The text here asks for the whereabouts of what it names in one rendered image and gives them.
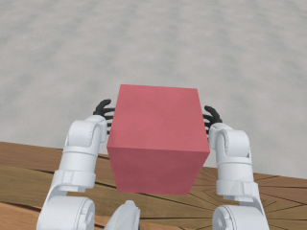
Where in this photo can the left robot thigh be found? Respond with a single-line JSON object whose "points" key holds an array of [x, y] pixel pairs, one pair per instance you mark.
{"points": [[126, 217]]}

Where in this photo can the robot left forearm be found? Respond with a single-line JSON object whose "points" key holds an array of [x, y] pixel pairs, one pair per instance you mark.
{"points": [[79, 156]]}

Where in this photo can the robot left upper arm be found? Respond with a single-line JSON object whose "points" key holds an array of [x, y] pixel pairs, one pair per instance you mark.
{"points": [[66, 212]]}

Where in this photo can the robot left shin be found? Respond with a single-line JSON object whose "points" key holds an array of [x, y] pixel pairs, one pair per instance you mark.
{"points": [[130, 202]]}

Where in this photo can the robot right upper arm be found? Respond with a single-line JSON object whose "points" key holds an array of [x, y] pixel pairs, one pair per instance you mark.
{"points": [[236, 217]]}

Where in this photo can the robot right hand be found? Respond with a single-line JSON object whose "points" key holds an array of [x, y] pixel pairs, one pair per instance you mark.
{"points": [[214, 119]]}

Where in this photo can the robot left hand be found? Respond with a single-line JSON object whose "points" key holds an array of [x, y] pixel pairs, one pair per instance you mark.
{"points": [[100, 110]]}

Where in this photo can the carton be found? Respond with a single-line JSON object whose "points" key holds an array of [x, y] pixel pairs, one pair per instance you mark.
{"points": [[157, 142]]}

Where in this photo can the robot right forearm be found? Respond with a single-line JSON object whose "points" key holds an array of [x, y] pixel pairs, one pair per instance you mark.
{"points": [[235, 175]]}

